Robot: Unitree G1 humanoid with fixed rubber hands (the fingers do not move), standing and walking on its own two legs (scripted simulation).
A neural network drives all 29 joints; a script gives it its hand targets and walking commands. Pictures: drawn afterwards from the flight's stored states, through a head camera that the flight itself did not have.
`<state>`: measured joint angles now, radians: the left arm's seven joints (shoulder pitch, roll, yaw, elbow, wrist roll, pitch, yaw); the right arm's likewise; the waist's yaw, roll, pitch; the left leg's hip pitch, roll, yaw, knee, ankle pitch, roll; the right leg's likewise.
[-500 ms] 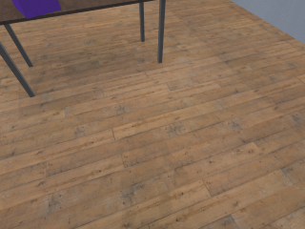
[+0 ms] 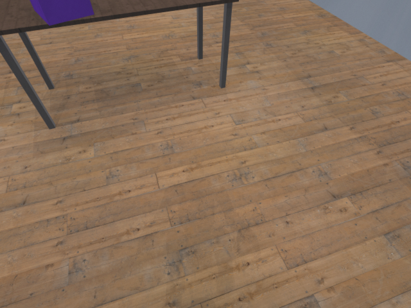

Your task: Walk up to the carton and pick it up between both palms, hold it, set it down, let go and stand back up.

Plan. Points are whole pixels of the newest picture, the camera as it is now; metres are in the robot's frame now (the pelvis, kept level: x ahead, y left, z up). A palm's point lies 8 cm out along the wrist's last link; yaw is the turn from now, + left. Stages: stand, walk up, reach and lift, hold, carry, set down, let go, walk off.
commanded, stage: walk up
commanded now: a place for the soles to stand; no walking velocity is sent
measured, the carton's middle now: out of the picture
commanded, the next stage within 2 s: none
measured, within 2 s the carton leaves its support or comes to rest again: neither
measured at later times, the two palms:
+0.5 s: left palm out of the picture +0.15 +0.45 -0.13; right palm (272, 239) +0.27 -0.16 -0.10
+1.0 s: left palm (7, 252) +0.27 +0.44 -0.11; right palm (225, 131) +0.65 -0.09 -0.11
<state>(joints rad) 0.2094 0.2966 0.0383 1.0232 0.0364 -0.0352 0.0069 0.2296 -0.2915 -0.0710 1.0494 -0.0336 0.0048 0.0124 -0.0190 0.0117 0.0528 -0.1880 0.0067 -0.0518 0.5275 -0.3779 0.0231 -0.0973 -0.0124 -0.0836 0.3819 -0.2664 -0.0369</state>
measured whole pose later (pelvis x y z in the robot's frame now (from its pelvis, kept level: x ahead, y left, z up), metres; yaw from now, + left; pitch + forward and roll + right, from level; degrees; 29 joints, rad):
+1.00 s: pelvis +0.39 +0.14 -0.04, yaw +24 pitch -7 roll -1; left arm 0.48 0.45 0.02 0.64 0.04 -0.05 0.00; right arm 0.25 -0.45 -0.10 0.66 -0.03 0.02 0.07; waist 0.07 0.07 0.11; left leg -0.53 0.04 0.00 1.10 -0.44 0.03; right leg -0.26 -0.11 -0.16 0.77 -0.40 -0.03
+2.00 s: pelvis +0.84 +0.37 -0.03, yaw +24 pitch -5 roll -2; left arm 0.35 0.43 0.02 0.65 0.02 -0.04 -0.02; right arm 0.30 -0.42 -0.06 0.65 -0.03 0.00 0.05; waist 0.04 0.06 0.11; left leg -0.51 0.10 0.02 0.90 -0.35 0.01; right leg -0.23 -0.01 -0.08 0.65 -0.33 -0.03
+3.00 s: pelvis +1.15 +0.53 -0.03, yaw +21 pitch -6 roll +0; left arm 0.26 0.46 -0.02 0.75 -0.03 0.01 0.01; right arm 0.14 -0.38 -0.02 0.80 0.01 0.04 0.02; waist 0.03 -0.01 0.14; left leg -0.36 0.04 0.02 0.71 -0.24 -0.02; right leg -0.20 -0.08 0.01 0.76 -0.46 0.02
